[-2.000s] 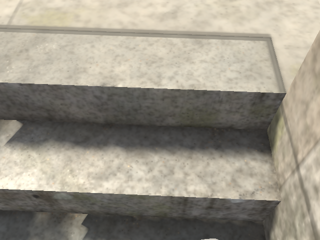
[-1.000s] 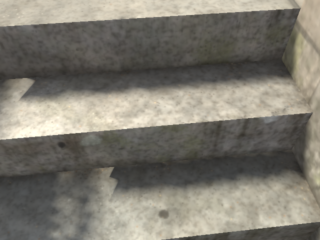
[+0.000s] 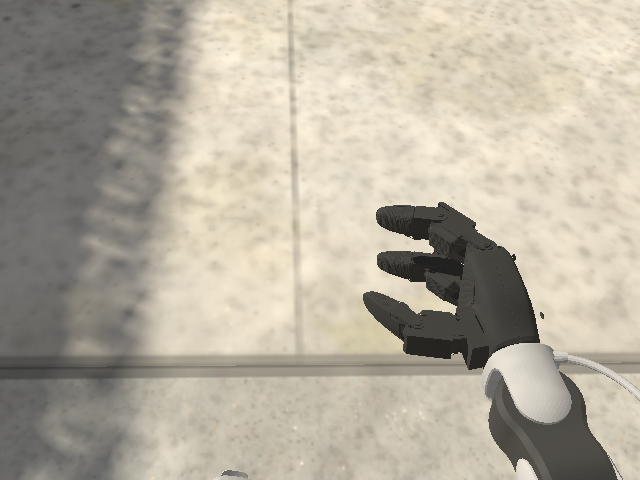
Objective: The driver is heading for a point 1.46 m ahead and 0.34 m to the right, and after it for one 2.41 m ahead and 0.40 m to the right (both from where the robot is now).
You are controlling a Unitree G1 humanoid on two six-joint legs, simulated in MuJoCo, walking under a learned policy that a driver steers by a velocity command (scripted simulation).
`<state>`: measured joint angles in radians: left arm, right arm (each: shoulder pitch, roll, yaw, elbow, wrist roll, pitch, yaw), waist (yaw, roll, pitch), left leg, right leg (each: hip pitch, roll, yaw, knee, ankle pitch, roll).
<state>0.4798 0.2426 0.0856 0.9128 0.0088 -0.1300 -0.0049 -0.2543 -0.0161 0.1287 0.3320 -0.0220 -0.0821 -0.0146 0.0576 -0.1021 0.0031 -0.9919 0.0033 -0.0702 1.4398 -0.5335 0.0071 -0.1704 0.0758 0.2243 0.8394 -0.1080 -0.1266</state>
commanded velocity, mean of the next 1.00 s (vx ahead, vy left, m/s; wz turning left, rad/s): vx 1.00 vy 0.00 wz -0.59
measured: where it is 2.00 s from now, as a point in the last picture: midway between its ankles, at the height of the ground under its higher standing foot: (471, 13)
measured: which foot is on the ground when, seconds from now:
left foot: down 0.00-0.40, up 0.42-0.82, down 0.84-1.00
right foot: up 0.00-0.38, down 0.40-0.86, up 0.88-1.00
